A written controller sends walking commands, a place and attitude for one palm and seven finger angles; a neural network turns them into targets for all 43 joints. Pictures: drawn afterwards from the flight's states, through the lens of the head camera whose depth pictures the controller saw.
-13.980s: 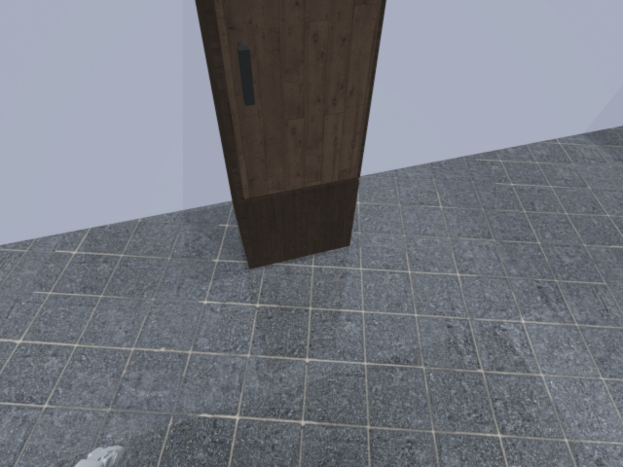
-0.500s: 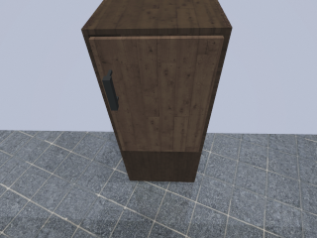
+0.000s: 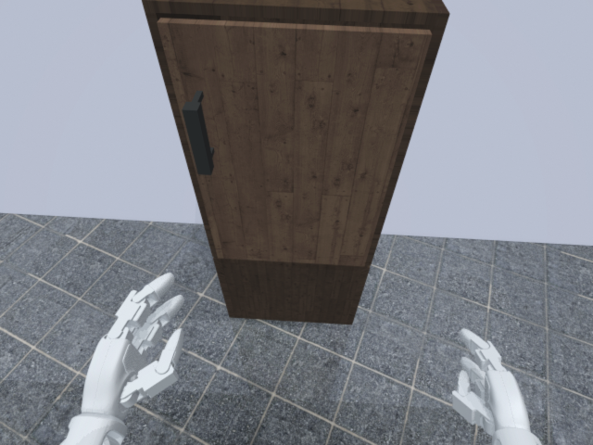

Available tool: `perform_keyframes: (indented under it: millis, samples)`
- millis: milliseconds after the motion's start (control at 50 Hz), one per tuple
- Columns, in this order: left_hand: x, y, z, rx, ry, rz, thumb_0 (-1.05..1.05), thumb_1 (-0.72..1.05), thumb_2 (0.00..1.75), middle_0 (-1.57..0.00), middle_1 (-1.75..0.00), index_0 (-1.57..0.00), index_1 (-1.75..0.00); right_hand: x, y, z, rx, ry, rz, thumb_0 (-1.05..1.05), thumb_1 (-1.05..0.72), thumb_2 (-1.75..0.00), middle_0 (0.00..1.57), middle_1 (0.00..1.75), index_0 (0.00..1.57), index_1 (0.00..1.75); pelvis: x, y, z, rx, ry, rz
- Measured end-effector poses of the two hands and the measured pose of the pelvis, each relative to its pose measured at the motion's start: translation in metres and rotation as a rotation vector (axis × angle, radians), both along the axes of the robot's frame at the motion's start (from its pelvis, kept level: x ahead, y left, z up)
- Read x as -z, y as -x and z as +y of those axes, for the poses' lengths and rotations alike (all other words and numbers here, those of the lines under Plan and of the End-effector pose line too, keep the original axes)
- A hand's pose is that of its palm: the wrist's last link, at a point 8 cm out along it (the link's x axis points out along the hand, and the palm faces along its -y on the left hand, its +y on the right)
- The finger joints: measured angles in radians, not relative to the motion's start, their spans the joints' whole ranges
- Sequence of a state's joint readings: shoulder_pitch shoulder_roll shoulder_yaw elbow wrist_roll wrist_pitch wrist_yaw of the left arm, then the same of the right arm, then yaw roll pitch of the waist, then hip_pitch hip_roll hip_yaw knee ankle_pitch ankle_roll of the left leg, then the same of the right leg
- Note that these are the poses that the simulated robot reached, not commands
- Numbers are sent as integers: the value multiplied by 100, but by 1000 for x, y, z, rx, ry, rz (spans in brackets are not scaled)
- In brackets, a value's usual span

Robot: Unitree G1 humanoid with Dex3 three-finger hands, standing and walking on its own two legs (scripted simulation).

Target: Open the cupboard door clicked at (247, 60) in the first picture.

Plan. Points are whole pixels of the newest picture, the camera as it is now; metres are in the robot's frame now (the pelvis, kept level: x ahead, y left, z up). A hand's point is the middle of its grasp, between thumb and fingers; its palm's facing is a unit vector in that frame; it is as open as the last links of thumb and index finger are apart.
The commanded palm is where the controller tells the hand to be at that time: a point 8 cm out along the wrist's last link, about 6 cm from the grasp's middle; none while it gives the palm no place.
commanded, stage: raise the hand with hooked fingers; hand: left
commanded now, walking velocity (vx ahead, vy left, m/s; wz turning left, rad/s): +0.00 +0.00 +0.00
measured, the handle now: (202, 133) +0.59 +0.20 +0.10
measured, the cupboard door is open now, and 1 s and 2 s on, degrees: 0 0 0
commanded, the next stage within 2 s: move the hooked fingers beside the handle in 1.76 s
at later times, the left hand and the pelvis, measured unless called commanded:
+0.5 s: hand (106, 362) +0.21 +0.24 +0.04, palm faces +0.00 -1.00 -0.02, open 11.1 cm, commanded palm +0.18 +0.29 +0.05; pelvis -0.02 +0.03 -0.01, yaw +0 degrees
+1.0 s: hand (50, 309) +0.25 +0.30 +0.09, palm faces +0.04 -1.00 -0.06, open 13.7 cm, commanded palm +0.23 +0.35 +0.09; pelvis -0.01 +0.04 +0.01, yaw +1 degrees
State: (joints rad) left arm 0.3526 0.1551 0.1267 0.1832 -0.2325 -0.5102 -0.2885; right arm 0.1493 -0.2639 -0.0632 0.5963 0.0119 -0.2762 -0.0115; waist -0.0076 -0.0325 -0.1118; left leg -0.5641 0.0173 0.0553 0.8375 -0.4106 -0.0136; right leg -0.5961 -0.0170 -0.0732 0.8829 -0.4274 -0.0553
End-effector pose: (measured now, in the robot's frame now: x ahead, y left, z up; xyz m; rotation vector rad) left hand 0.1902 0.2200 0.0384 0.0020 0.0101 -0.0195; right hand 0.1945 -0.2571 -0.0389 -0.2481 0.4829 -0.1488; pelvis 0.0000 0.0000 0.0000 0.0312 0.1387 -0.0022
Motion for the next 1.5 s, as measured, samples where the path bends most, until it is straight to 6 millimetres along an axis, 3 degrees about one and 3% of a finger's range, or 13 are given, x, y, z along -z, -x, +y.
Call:
perform_keyframes:
  millis: [100,180,280,380,460,540,620,720,920,1020,1260,1360,1500]
  samples:
    - [45,52,19,-26,15,148,1,59,77,-23,-50,-22,-50,-7,-28,6,-63,54,-68,1,-91,-90,20,29,20,30,20,7,1,-15,13,27]
    - [36,71,45,-145,-28,83,2,50,73,-23,-56,-23,-56,9,-30,26,-109,55,-49,1,-91,-90,20,29,20,30,31,13,5,-38,41,34]
    - [4,42,49,-58,-76,-119,2,38,68,-24,-64,-23,-63,45,-4,59,-147,-4,47,1,-91,-90,20,29,20,30,39,24,12,-56,74,37]
    - [3,1,45,120,-67,-1,1,26,63,-24,-71,-24,-71,64,44,76,-68,-95,162,2,-90,-90,20,30,20,30,31,29,21,-36,72,35]
    - [2,-2,61,51,-18,108,1,17,59,-26,-77,-25,-77,59,77,74,23,-111,219,2,-90,-90,20,30,20,30,19,25,29,-12,59,24]
    - [-14,7,85,-79,-48,53,1,8,55,-26,-83,-26,-83,51,93,63,46,-64,243,2,-90,-90,20,30,20,30,12,22,35,-10,59,14]
    - [-23,9,96,-88,-95,-15,1,-2,51,-27,-89,-26,-89,47,91,52,17,-3,243,2,-90,-90,20,30,20,30,13,23,40,-24,66,9]
    - [-16,-6,96,4,-78,16,1,-13,46,-27,-97,-27,-96,35,74,48,15,35,193,2,-90,-90,20,30,20,30,11,23,44,-28,70,-1]
    - [-54,-29,128,-69,-66,-49,0,-36,36,-29,-112,-29,-111,6,35,68,-38,9,77,2,-90,-90,20,29,20,30,-3,10,45,-27,72,-36]
    - [-52,-39,138,-56,-57,25,0,-44,33,-30,-116,-29,-116,8,26,76,-67,-7,96,1,-90,-90,20,30,20,30,-7,7,45,-33,72,-40]
    - [-85,-66,156,-68,-52,-42,-1,-49,30,-30,-120,-30,-119,13,37,63,-40,5,174,2,-90,-90,20,30,20,30,-15,1,38,-30,65,-57]
    - [-82,-77,155,-32,-33,24,-1,-50,30,-30,-120,-29,-119,14,46,50,-8,8,196,2,-90,-90,20,30,20,30,-17,0,36,-23,60,-51]
    - [-77,-75,138,-15,-25,-5,-1,-50,30,-30,-120,-30,-120,10,55,38,11,20,201,2,-90,-90,20,30,20,30,-18,0,32,-9,54,-51]
